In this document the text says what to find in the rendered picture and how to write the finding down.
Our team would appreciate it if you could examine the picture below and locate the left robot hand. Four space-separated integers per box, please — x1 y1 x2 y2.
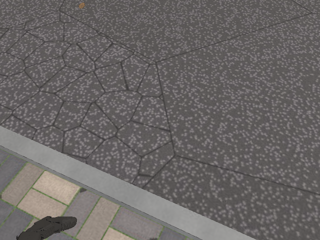
16 216 77 240

